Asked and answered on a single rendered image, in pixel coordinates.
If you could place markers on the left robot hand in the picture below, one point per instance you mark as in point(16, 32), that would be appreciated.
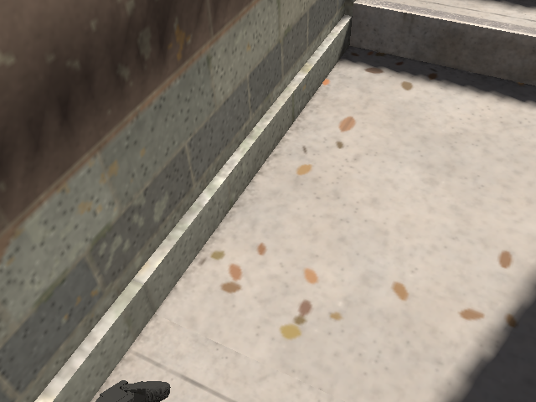
point(150, 391)

